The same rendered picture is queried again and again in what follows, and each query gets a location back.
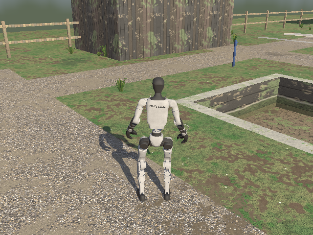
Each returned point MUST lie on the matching right robot forearm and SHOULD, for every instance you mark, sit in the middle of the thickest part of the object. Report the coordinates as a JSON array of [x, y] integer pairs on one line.
[[182, 129]]

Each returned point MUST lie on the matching left robot upper arm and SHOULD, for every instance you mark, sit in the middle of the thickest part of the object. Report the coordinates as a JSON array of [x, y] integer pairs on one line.
[[142, 102]]

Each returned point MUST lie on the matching right robot hand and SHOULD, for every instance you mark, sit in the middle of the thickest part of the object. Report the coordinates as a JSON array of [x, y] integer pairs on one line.
[[181, 137]]

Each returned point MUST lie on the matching left robot thigh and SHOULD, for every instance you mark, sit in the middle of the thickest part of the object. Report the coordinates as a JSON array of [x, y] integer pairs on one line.
[[144, 142]]

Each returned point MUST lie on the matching left robot forearm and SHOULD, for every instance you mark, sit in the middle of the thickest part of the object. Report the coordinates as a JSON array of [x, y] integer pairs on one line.
[[131, 126]]

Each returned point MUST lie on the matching right robot upper arm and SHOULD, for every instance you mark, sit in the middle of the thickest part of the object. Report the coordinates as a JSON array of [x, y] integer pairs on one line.
[[175, 111]]

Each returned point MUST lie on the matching left robot hand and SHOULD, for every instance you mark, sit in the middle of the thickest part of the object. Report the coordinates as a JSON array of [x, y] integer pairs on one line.
[[128, 133]]

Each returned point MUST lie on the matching left robot foot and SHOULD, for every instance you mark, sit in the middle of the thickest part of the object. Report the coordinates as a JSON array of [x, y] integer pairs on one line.
[[141, 197]]

